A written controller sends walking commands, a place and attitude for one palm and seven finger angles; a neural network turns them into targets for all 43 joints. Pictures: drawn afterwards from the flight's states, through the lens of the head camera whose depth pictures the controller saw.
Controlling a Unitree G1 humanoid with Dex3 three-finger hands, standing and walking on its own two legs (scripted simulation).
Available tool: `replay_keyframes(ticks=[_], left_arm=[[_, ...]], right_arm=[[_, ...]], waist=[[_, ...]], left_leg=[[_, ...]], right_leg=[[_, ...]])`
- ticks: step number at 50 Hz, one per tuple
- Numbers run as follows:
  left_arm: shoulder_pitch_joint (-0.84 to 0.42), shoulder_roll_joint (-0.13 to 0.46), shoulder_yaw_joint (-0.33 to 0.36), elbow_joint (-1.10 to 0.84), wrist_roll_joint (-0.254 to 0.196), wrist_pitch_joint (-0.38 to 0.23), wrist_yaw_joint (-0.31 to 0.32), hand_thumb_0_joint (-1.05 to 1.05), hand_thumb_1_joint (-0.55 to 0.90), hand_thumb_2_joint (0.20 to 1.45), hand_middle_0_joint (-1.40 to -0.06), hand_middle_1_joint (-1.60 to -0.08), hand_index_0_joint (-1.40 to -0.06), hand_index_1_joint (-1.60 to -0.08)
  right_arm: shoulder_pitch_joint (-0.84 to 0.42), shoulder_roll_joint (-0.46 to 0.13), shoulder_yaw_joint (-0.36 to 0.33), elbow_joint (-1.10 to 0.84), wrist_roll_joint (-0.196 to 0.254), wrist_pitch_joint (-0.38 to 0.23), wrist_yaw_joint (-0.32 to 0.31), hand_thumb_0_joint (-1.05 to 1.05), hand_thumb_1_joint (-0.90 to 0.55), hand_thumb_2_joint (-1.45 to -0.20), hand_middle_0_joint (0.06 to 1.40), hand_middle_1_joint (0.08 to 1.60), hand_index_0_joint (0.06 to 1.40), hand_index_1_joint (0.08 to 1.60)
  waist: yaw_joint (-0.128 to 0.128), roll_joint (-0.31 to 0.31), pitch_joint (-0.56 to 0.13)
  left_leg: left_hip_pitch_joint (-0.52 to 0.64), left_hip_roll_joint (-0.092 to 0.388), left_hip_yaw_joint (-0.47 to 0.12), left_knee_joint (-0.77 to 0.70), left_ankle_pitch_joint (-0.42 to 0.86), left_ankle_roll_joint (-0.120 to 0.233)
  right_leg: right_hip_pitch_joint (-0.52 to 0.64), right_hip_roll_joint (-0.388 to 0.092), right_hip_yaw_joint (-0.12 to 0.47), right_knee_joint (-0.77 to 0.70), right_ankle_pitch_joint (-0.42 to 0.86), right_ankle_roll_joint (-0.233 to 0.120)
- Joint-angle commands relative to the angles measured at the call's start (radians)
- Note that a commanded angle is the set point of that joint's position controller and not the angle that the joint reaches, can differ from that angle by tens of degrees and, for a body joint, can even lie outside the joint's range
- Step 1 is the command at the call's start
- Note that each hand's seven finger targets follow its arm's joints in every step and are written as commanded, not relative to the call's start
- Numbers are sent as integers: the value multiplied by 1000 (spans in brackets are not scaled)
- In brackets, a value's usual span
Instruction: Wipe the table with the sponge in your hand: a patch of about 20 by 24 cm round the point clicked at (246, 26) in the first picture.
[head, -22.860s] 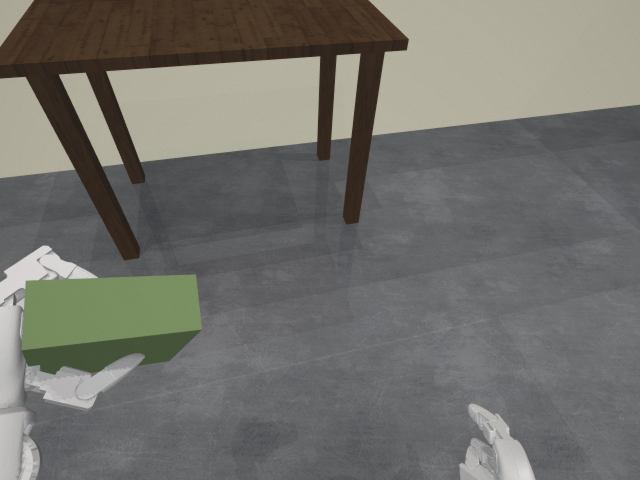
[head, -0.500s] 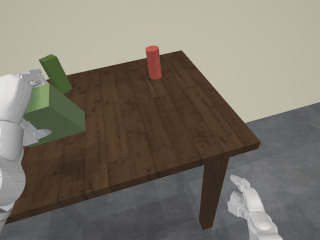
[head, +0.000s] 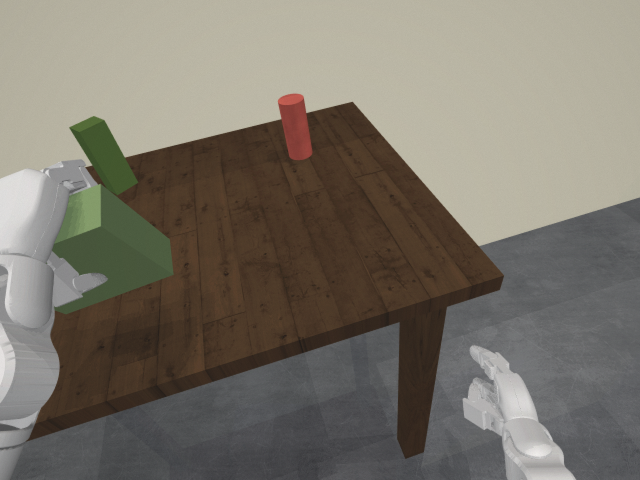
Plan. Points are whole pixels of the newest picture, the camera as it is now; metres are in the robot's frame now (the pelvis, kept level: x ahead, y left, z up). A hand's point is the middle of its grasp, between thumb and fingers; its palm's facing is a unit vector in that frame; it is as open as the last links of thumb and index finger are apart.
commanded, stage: move the sponge above the wiping area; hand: left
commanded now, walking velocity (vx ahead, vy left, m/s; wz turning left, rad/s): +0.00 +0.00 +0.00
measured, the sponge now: (95, 263) +0.26 +0.30 +0.19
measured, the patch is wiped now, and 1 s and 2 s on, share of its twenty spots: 0.00 0.00 0.05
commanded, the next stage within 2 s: none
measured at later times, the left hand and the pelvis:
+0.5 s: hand (82, 273) +0.24 +0.30 +0.19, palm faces +0.16 -0.05 -0.99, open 9.5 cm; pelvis -0.01 +0.00 +0.00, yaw +0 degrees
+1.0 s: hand (91, 284) +0.26 +0.32 +0.16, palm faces +0.04 -0.06 -1.00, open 9.5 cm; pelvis +0.00 +0.02 +0.00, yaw +1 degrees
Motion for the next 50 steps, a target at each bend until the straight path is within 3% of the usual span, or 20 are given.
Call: replay_keyframes(ticks=[1, 2, 6, 7, 10, 12, 18, 21, 22, 24, 28, 31, 32, 35, 37, 39, 42, 45, 47, 50], left_arm=[[-142, 213, 85, -203, 21, -31, 6, 0, 100, 1300, -1200, -1600, -1200, -1600], [-184, 253, 115, -261, 34, -31, 14, 0, 100, 1300, -1200, -1600, -1200, -1600], [-326, 363, 167, -172, 109, -55, 56, 0, 100, 1300, -1200, -1600, -1200, -1600], [-363, 405, 204, -195, 119, -54, 67, 0, 100, 1300, -1200, -1600, -1200, -1600], [-380, 360, 157, -76, 118, -65, 80, 0, 100, 1300, -1200, -1600, -1200, -1600], [-362, 355, 171, -42, 107, -58, 71, 0, 100, 1300, -1200, -1600, -1200, -1600], [-195, 227, 82, 27, 44, -53, -7, 0, 100, 1300, -1200, -1600, -1200, -1600], [-216, 250, 75, 34, 57, -66, -26, 0, 100, 1300, -1200, -1600, -1200, -1600], [-254, 268, 86, 41, 73, -67, -27, 0, 100, 1300, -1200, -1600, -1200, -1600], [-322, 308, 91, 36, 99, -89, -19, 0, 100, 1300, -1200, -1600, -1200, -1600], [-427, 408, 154, -74, 158, -131, 19, 0, 100, 1300, -1200, -1600, -1200, -1600], [-395, 390, 175, -24, 141, -166, 45, 0, 100, 1300, -1200, -1600, -1200, -1600], [-379, 391, 194, -14, 131, -158, 50, 0, 100, 1300, -1200, -1600, -1200, -1600], [-338, 306, 139, 87, 94, -125, 51, 0, 100, 1300, -1200, -1600, -1200, -1600], [-306, 289, 139, 134, 83, -104, 34, 0, 100, 1300, -1200, -1600, -1200, -1600], [-297, 232, 73, 116, 81, -101, 10, 0, 100, 1300, -1200, -1600, -1200, -1600], [-251, 220, 56, 96, 91, -86, -23, 0, 100, 1300, -1200, -1600, -1200, -1600], [-322, 232, 22, 68, 116, -102, -40, 0, 100, 1300, -1200, -1600, -1200, -1600], [-380, 290, 52, -34, 153, -119, -41, 0, 100, 1300, -1200, -1600, -1200, -1600], [-405, 349, 112, -49, 176, -177, -6, 0, 100, 1300, -1200, -1600, -1200, -1600]], right_arm=[[-233, -85, -37, -206, -6, -57, -17, 0, -900, -900, 200, 300, 200, 300], [-294, -72, -24, -220, -2, -71, -17, 0, -900, -900, 200, 300, 200, 300], [-221, -88, -34, -175, -31, -72, -32, 0, -900, -900, 200, 300, 200, 300], [-266, -81, -27, -183, -27, -85, -32, 0, -900, -900, 200, 300, 200, 300], [-218, -87, -36, -148, -34, -78, -28, 0, -900, -900, 200, 300, 200, 300], [-269, -78, -32, -152, -19, -88, -23, 0, -900, -900, 200, 300, 200, 300], [-222, -94, -42, -162, -15, -84, -24, 0, -900, -900, 200, 300, 200, 300], [-206, -99, -44, -166, -10, -82, -34, 0, -900, -900, 200, 300, 200, 300], [-254, -89, -33, -175, -4, -99, -36, 0, -900, -900, 200, 300, 200, 300], [-202, -100, -40, -162, -17, -97, -42, 0, -900, -900, 200, 300, 200, 300], [-226, -88, -41, -159, -42, -122, -42, 0, -900, -900, 200, 300, 200, 300], [-197, -75, -39, -128, -40, -124, -36, 0, -900, -900, 200, 300, 200, 300], [-235, -71, -35, -137, -34, -134, -34, 0, -900, -900, 200, 300, 200, 300], [-193, -88, -46, -111, -36, -112, -25, 0, -900, -900, 200, 300, 200, 300], [-232, -86, -41, -120, -17, -114, -24, 0, -900, -900, 200, 300, 200, 300], [-186, -93, -46, -128, -19, -101, -25, 0, -900, -900, 200, 300, 200, 300], [-241, -85, -35, -161, -6, -104, -25, 0, -900, -900, 200, 300, 200, 300], [-189, -101, -41, -154, -21, -97, -31, 0, -900, -900, 200, 300, 200, 300], [-248, -81, -29, -174, -19, -115, -33, 0, -900, -900, 200, 300, 200, 300], [-171, -83, -38, -142, -44, -119, -36, 0, -900, -900, 200, 300, 200, 300]], waist=[[4, -140, -185], [13, -98, -203], [13, -58, -213], [29, -32, -214], [19, -31, -192], [30, -25, -178], [5, -139, -152], [-9, -157, -124], [-10, -157, -110], [-13, -130, -158], [24, -9, -294], [20, -22, -235], [33, -12, -221], [19, -67, -155], [17, -83, -104], [-2, -101, -136], [0, -90, -145], [-16, -88, -183], [-2, -27, -239], [5, -29, -271]], left_leg=[[-111, 3, 19, -38, 131, 47], [-94, -1, 13, -31, 121, 44], [-102, -12, 9, -38, 126, 41], [-89, -16, -2, -30, 122, 39], [-109, -13, 2, -45, 126, 32], [-105, -14, -5, -38, 120, 29], [-156, 5, 20, -20, 82, 37], [-159, 3, 16, -23, 32, 42], [-156, -1, 12, -13, 12, 41], [-146, -5, 11, -22, 16, 43], [-111, -16, 2, -10, 114, 40], [-100, -8, -12, -38, 139, 33], [-99, -10, -19, -33, 136, 32], [-137, 6, -8, -54, 119, 24], [-143, 4, -11, -55, 88, 24], [-136, 8, 4, -63, 82, 29], [-135, 5, -5, -56, 72, 34], [-120, 2, -8, -62, 85, 41], [-80, -4, -17, -51, 124, 45], [-50, -4, -25, -60, 208, 45]], right_leg=[[195, -72, 87, -76, -5, 29], [185, -61, 136, -88, -55, 17], [192, -68, 134, -79, -75, 5], [185, -55, 185, -92, -104, -11], [199, -69, 150, -93, -79, -9], [186, -60, 193, -103, -97, -22], [181, -93, 137, -102, -95, 18], [137, -90, 121, -109, -155, 30], [108, -79, 166, -125, -209, 20], [132, -87, 128, -104, -198, 21], [236, -91, 148, -55, -101, -10], [207, -76, 127, -67, -42, -14], [199, -66, 166, -79, -59, -25], [181, -79, 103, -80, -30, -7], [139, -64, 137, -103, -81, -13], [153, -75, 79, -89, -52, 6], [149, -65, 107, -88, -64, -1], [164, -70, 59, -77, -34, 8], [185, -58, 107, -66, -17, -11], [220, -56, 68, -59, 56, -16]])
